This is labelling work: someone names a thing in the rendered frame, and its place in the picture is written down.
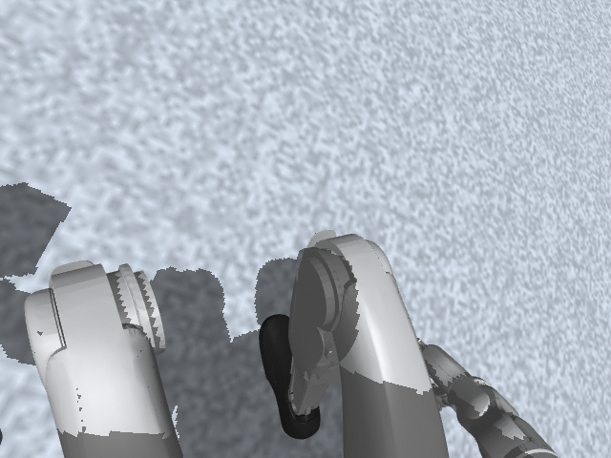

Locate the right robot hand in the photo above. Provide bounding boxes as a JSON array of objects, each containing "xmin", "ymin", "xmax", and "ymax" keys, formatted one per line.
[{"xmin": 417, "ymin": 338, "xmax": 471, "ymax": 411}]

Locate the right robot arm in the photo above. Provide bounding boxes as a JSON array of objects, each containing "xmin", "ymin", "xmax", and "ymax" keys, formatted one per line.
[{"xmin": 448, "ymin": 376, "xmax": 559, "ymax": 458}]

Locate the right robot foot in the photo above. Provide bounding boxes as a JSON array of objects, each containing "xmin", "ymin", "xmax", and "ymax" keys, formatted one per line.
[{"xmin": 259, "ymin": 314, "xmax": 321, "ymax": 440}]

